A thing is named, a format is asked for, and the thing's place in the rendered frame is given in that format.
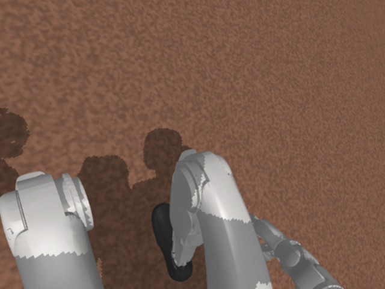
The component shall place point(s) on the right robot arm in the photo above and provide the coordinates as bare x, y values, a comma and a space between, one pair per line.
303, 267

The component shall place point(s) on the right robot hand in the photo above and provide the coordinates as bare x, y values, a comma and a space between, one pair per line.
269, 233

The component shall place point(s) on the right robot foot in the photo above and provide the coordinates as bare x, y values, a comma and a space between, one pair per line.
164, 233

